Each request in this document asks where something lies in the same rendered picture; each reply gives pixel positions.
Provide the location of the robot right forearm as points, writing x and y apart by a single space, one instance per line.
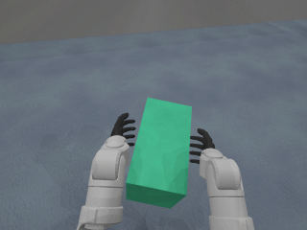
225 190

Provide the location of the carton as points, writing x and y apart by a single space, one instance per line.
158 173

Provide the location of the robot left forearm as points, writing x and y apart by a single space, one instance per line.
102 207

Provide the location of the right robot hand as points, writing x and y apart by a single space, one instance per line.
207 144

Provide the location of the left robot hand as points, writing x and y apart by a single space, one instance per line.
119 129

